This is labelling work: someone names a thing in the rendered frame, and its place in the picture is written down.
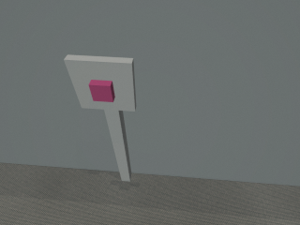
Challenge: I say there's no panel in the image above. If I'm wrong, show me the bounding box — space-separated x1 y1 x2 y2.
64 54 137 182

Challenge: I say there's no button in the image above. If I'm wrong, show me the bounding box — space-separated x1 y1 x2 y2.
88 80 115 102

